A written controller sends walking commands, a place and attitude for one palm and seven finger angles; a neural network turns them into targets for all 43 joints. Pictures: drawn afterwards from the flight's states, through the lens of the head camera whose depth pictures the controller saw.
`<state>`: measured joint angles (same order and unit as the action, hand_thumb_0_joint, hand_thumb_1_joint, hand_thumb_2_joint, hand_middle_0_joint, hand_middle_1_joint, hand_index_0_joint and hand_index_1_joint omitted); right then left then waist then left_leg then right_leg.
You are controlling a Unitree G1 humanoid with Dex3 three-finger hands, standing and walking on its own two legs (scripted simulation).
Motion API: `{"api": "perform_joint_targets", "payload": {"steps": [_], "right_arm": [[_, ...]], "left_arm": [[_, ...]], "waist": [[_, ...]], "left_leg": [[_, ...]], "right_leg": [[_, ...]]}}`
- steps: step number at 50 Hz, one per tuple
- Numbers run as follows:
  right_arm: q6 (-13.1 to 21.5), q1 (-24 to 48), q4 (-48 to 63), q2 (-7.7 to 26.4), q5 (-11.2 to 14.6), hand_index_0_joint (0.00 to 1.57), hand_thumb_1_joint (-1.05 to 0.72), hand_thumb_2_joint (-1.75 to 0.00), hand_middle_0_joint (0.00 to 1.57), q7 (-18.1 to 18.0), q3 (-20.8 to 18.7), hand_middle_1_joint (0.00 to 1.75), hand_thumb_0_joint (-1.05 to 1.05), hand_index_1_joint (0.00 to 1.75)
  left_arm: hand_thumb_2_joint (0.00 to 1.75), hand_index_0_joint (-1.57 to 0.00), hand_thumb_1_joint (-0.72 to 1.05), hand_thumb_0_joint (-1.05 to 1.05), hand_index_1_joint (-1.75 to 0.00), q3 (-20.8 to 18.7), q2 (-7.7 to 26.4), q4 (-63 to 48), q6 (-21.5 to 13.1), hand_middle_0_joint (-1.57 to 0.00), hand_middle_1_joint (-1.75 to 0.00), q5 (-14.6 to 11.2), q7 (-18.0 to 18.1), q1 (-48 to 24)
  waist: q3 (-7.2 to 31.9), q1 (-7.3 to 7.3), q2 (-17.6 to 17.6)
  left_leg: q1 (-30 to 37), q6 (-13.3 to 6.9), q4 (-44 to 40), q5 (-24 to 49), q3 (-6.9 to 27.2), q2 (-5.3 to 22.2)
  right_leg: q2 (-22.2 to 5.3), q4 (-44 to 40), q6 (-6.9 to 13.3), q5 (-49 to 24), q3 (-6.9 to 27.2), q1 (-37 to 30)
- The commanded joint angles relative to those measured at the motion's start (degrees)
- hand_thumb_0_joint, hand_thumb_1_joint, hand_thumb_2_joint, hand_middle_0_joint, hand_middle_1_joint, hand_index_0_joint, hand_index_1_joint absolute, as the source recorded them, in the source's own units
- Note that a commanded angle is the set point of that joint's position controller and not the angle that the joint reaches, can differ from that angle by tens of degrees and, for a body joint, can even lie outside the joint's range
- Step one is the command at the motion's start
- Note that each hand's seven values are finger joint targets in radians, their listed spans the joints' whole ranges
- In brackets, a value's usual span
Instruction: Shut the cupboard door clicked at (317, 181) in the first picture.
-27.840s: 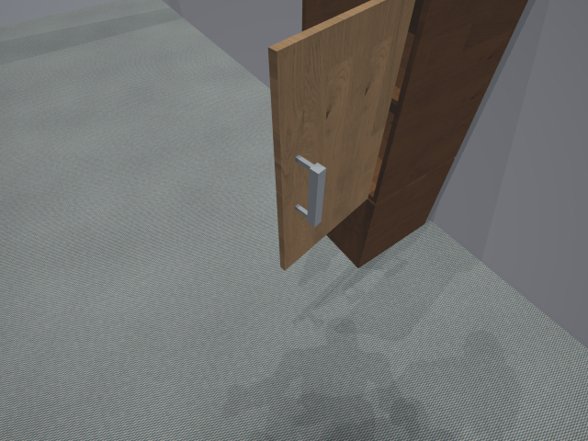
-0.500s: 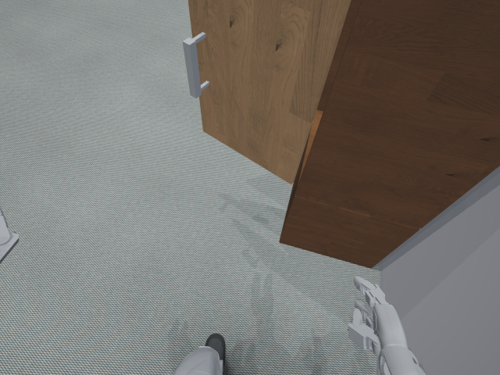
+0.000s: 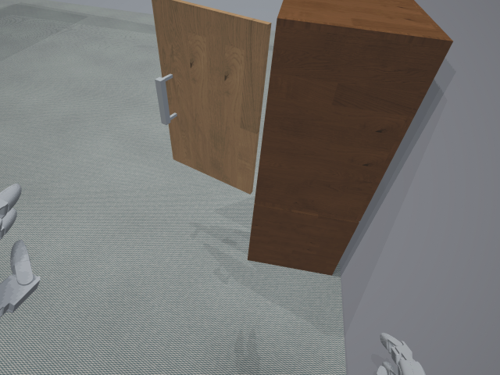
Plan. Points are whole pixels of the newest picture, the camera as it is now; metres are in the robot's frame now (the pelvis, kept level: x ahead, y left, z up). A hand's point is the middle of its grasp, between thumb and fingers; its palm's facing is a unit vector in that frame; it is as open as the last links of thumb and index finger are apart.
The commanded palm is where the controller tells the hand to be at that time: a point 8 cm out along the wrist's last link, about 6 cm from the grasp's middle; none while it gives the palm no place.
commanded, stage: stop stepping back and stand still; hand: left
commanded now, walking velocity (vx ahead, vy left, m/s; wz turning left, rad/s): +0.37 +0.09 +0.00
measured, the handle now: (167, 99) +0.95 +0.29 -0.04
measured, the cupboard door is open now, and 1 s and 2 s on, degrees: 70 70 70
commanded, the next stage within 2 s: let the arm hang, fingers relaxed in 0.80 s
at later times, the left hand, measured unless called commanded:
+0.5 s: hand out of the picture +0.04 +0.27 +0.17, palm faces +0.49 -0.76 -0.43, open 7.4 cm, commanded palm +0.00 +0.30 +0.18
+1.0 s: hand out of the picture +0.07 +0.27 +0.05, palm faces +0.33 -0.82 -0.47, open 7.4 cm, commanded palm none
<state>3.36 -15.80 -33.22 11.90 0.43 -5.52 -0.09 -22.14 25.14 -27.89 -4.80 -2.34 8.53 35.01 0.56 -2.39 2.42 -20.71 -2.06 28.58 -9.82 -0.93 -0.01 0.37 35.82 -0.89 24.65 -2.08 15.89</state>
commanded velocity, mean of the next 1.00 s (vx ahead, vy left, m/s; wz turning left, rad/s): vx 0.18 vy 0.04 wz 0.00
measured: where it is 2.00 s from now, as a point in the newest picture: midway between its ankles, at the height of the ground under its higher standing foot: outside the picture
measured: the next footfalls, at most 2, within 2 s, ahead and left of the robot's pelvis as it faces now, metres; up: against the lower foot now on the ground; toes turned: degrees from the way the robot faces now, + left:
right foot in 0.02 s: +0.07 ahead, -0.11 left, +0.00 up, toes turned -1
left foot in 0.28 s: -0.07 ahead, +0.13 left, +0.00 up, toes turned +6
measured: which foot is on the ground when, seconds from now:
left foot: down 0.00-0.02, up 0.04-0.26, down 0.28-0.58, up 0.60-0.90, down 0.92-1.00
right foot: up 0.00-0.00, down 0.02-0.28, up 0.30-0.56, down 0.58-1.00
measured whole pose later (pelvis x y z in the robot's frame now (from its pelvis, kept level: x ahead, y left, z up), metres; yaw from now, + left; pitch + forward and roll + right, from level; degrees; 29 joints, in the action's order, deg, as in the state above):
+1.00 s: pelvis -0.13 -0.01 -0.01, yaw +6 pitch +0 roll +1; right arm 3.7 -10.5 -40.2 18.7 -1.6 -0.1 -1.9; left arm -12.5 20.2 -1.5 -3.9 1.1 3.7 18.4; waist 1.2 0.4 -1.7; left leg -22.4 -0.2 36.1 -14.2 -3.3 0.9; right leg -2.2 44.1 -0.6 28.1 -2.5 20.1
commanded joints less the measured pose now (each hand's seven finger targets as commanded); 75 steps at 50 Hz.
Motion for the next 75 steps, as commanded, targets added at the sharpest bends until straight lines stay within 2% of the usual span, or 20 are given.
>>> {"api": "perform_joint_targets", "payload": {"steps": [1,4,6,11,12,14,17,25,27,28,29,30,37,44,45,47,51,55,62,75], "right_arm": [[4.0,9.8,9.2,6.5,-0.3,0.2,-0.9,-0.9,0.2,-0.8,-3.2,0.3,0.0,0.3],[3.5,5.2,3.3,7.3,-2.1,0.2,-0.9,-0.9,0.2,0.3,-3.4,0.3,0.0,0.3],[3.2,5.1,4.2,6.0,-1.7,0.2,-0.9,-0.9,0.2,0.2,-2.4,0.3,0.0,0.3],[4.8,4.2,3.9,6.6,-0.5,0.2,-0.9,-0.9,0.2,-0.3,-2.4,0.3,0.0,0.3],[5.2,3.2,4.5,7.6,-0.5,0.2,-0.9,-0.9,0.2,-0.4,-2.6,0.3,0.0,0.3],[6.6,5.2,7.3,8.7,-0.4,0.2,-0.9,-0.9,0.2,0.2,-2.9,0.3,0.0,0.3],[5.9,7.3,6.3,7.9,-0.1,0.2,-0.9,-0.9,0.2,1.9,-3.5,0.3,0.0,0.3],[7.2,6.8,4.0,7.0,-2.1,0.2,-0.9,-0.9,0.2,0.5,-2.4,0.3,0.0,0.3],[6.7,7.1,3.0,6.3,-1.9,0.2,-0.9,-0.9,0.2,0.4,-2.5,0.3,0.0,0.3],[6.2,6.1,2.5,5.5,-1.3,0.2,-0.9,-0.9,0.2,0.7,-2.6,0.3,0.0,0.3],[5.6,7.6,3.5,5.5,-0.7,0.2,-0.9,-0.9,0.2,0.8,-3.2,0.3,0.0,0.3],[5.9,7.4,3.1,7.5,-1.2,0.2,-0.9,-0.9,0.2,0.5,-3.8,0.3,0.0,0.3],[3.6,8.1,2.9,6.1,-0.5,0.2,-0.9,-0.9,0.2,1.2,-2.7,0.3,0.0,0.3],[6.2,8.1,5.2,6.0,-0.9,0.2,-0.9,-0.9,0.2,-0.1,-3.1,0.3,0.0,0.3],[6.7,6.2,-6.7,15.6,-1.7,0.2,-0.9,-0.9,0.2,7.2,-3.4,0.3,0.0,0.3],[0.9,3.7,-2.1,12.6,-1.2,0.2,-0.9,-0.9,0.2,6.3,-2.9,0.3,0.0,0.3],[-0.1,4.6,-1.9,13.6,-2.8,0.2,-0.9,-0.9,0.2,5.0,-2.2,0.3,0.0,0.3],[-3.0,6.8,-4.9,7.4,-1.4,0.2,-0.9,-0.9,0.2,5.4,-1.2,0.3,0.0,0.3],[-2.7,2.5,-16.0,5.4,-2.0,0.2,-0.9,-0.9,0.2,4.7,-0.9,0.3,0.0,0.3],[-3.4,-0.6,-25.8,4.7,-1.5,0.2,-0.9,-0.9,0.2,3.9,-0.9,0.3,0.0,0.3]], "left_arm": [[0.9,-0.2,0.9,0.0,-0.3,-10.7,15.1,-20.6,-7.1,-0.2,-0.3,2.0,3.2,-12.6],[0.9,-0.2,0.9,0.0,-0.3,-11.2,14.9,-17.3,-9.0,-0.2,-0.3,2.2,2.6,-17.7],[0.9,-0.2,0.9,0.0,-0.3,-9.5,11.0,-8.7,-8.9,-0.2,-0.3,1.5,1.9,-12.4],[0.9,-0.2,0.9,0.0,-0.3,-5.1,6.8,-1.4,-8.5,-0.2,-0.3,0.9,2.2,-15.2],[0.9,-0.2,0.9,0.0,-0.3,-5.1,6.9,-2.4,-8.6,-0.2,-0.3,0.8,2.3,-16.5],[0.9,-0.2,0.9,0.0,-0.3,-7.0,8.4,-7.7,-9.9,-0.2,-0.3,1.6,2.2,-16.6],[0.9,-0.2,0.9,0.0,-0.3,-8.9,8.7,-5.5,-9.9,-0.2,-0.3,1.9,0.7,-6.5],[0.9,-0.2,0.9,0.0,-0.3,-8.4,9.6,-14.1,-10.1,-0.2,-0.3,2.6,2.2,-13.8],[0.9,-0.2,0.9,0.0,-0.3,-8.8,9.6,-9.2,-9.1,-0.2,-0.3,2.8,2.7,-13.3],[0.9,-0.2,0.9,0.0,-0.3,-8.0,8.9,-6.1,-8.4,-0.2,-0.3,2.8,2.6,-11.8],[0.9,-0.2,0.9,0.0,-0.3,-8.6,10.4,-5.4,-8.3,-0.2,-0.3,2.1,2.5,-12.9],[0.9,-0.2,0.9,0.0,-0.3,-9.8,11.9,-5.5,-9.5,-0.2,-0.3,1.8,2.4,-15.3],[0.9,-0.2,0.9,0.0,-0.3,-6.7,7.4,-1.2,-11.7,-0.2,-0.3,0.7,1.1,-10.9],[0.9,-0.2,0.9,0.0,-0.3,-9.0,10.2,-12.5,-12.3,-0.2,-0.3,0.6,3.0,-11.2],[0.9,-0.2,0.9,0.0,-0.3,15.3,-3.2,33.2,-0.1,-0.2,-0.3,6.2,-6.0,-10.8],[0.9,-0.2,0.9,0.0,-0.3,17.3,-9.7,32.3,5.9,-0.2,-0.3,4.3,-7.4,-7.1],[0.9,-0.2,0.9,0.0,-0.3,18.1,-6.5,41.3,5.1,-0.2,-0.3,3.7,-7.8,-15.5],[0.9,-0.2,0.9,0.0,-0.3,18.5,-0.4,57.2,4.2,-0.2,-0.3,3.9,-8.0,-17.0],[0.9,-0.2,0.9,0.0,-0.3,19.0,-8.4,71.8,3.7,-0.2,-0.3,3.2,-6.9,-17.2],[0.9,-0.2,0.9,0.0,-0.3,20.4,-8.3,86.8,4.7,-0.2,-0.3,3.0,-7.1,-16.9]], "waist": [[-3.5,2.4,5.9],[-0.6,-0.95,3.5],[2.6,-0.31,2.1],[2.4,-0.17,4.3],[2.5,-0.87,-2.2],[-2.8,0.32,-21.5],[-1.6,1.39,-5.8],[0.4,2.25,-20.8],[3.0,3.21,-12.9],[3.2,2.8,-2.8],[1.2,3.19,11.8],[-2.3,2.38,9.4],[-3.7,1.23,7.3],[0.7,2.94,-0.9],[-1.0,-1.27,-9.3],[3.5,1.59,-20.5],[7.8,2.26,-4.4],[4.3,2.39,13.5],[5.9,2.36,-9.0],[-4.0,2.39,-2.8]], "left_leg": [[-8.8,3.2,29.9,-21.0,0.6,-3.0],[-3.5,3.2,46.5,-9.2,3.6,1.3],[0.1,2.1,33.1,-10.0,-1.3,1.5],[7.5,-0.1,1.4,-18.6,-8.0,-0.9],[8.5,-1.3,-6.0,-22.2,-4.2,-0.1],[6.6,-9.9,-21.5,-35.6,29.6,20.9],[0.8,-10.5,-20.1,-33.5,24.5,20.0],[-5.9,-4.2,-16.9,-30.3,5.6,12.4],[-10.9,-2.2,-3.2,-28.7,1.7,8.8],[-14.3,-1.2,12.0,-23.9,-2.6,4.4],[-23.8,0.4,29.4,-20.9,-1.8,-0.1],[-26.5,1.7,39.1,-17.0,1.4,0.6],[-10.4,2.6,24.7,-3.7,-1.9,3.7],[7.4,1.3,0.4,-2.5,-5.5,1.0],[7.3,0.7,3.6,17.3,2.4,6.6],[7.4,-5.4,-1.4,36.8,10.8,16.7],[8.5,-7.3,0.2,41.7,12.8,15.6],[0.2,3.0,9.9,-13.3,0.1,-0.1],[11.3,0.8,-1.7,13.5,4.9,5.8],[7.9,1.0,-11.0,-4.9,4.6,5.5]], "right_leg": [[-23.2,-31.8,11.9,33.2,35.4,16.8],[-21.4,-30.3,10.1,24.2,23.7,24.6],[-15.0,-25.3,6.9,18.1,11.1,19.2],[-11.4,-16.1,3.9,17.7,4.8,9.9],[-7.9,-6.1,2.6,14.8,3.0,9.4],[0.2,27.7,-0.7,3.5,-1.7,23.5],[-3.2,33.9,-0.3,-7.0,3.0,23.6],[2.0,1.7,1.9,0.2,-7.9,-4.9],[0.5,-9.5,3.2,2.6,-4.2,-15.9],[-7.0,-15.2,6.7,6.7,7.9,-15.8],[-20.1,-24.7,12.6,11.5,33.8,-15.0],[-24.9,-26.0,14.4,-1.2,36.8,-12.6],[-14.3,-22.9,8.3,-3.8,8.2,3.0],[-12.4,-17.8,7.1,-3.6,8.7,0.7],[-12.3,0.6,3.7,-21.3,0.3,8.5],[-2.8,12.7,-1.2,7.0,-1.4,8.9],[-2.0,7.6,0.0,2.3,1.2,3.1],[-17.2,-15.5,7.5,-23.1,18.7,-0.2],[-5.7,-10.3,3.7,-23.4,7.3,-3.6],[-5.3,-19.6,3.2,-8.5,6.9,-3.5]]}}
